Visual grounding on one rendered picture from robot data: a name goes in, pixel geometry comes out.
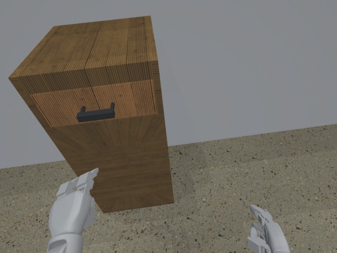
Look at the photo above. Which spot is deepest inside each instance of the cabinet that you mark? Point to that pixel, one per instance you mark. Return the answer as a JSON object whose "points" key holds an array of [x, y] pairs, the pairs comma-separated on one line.
{"points": [[130, 153]]}

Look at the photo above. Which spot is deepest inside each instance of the left robot hand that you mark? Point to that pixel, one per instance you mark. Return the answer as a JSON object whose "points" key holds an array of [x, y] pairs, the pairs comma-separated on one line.
{"points": [[73, 210]]}

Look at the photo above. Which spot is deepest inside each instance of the drawer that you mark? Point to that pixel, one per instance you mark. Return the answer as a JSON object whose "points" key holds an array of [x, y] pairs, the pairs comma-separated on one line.
{"points": [[131, 99]]}

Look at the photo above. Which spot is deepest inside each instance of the right robot hand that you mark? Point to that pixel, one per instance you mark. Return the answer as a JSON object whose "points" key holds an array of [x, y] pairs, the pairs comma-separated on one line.
{"points": [[271, 237]]}

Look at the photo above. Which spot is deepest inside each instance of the handle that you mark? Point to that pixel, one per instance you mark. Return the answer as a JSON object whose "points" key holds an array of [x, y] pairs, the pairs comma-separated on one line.
{"points": [[83, 116]]}

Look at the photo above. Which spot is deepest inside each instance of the left robot forearm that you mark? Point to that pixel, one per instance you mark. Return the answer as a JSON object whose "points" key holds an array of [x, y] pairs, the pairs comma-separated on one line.
{"points": [[65, 243]]}

